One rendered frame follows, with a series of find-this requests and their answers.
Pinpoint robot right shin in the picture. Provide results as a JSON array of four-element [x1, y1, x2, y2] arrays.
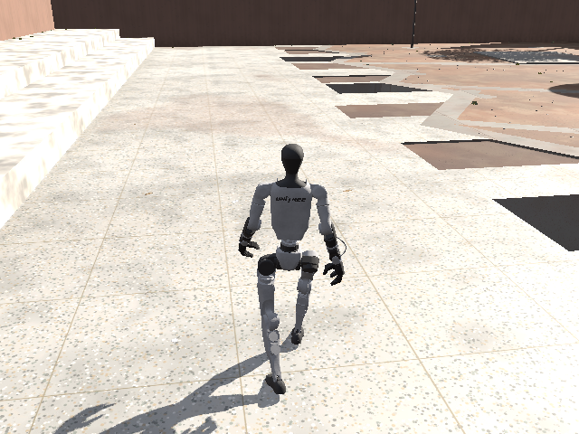
[[294, 280, 312, 333]]

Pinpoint robot torso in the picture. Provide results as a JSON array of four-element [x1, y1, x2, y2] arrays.
[[270, 178, 312, 271]]

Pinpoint left robot hand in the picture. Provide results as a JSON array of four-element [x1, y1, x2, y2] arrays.
[[238, 241, 260, 258]]

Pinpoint left robot upper arm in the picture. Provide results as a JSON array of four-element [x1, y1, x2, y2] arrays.
[[247, 182, 272, 231]]

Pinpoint robot right forearm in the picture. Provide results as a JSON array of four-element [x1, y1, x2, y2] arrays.
[[324, 222, 342, 265]]

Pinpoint robot left forearm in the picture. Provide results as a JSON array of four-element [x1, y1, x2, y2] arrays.
[[239, 217, 256, 246]]

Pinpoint right robot upper arm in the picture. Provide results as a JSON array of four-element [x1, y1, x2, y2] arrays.
[[310, 184, 333, 235]]

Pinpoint right robot hand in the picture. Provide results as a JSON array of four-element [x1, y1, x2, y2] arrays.
[[323, 261, 345, 286]]

